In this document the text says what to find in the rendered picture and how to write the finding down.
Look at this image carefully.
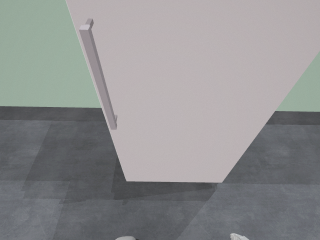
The handle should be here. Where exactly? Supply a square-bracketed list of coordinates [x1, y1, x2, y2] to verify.
[79, 18, 118, 130]

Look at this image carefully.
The fridge door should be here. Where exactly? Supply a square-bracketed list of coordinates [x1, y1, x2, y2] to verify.
[66, 0, 320, 183]

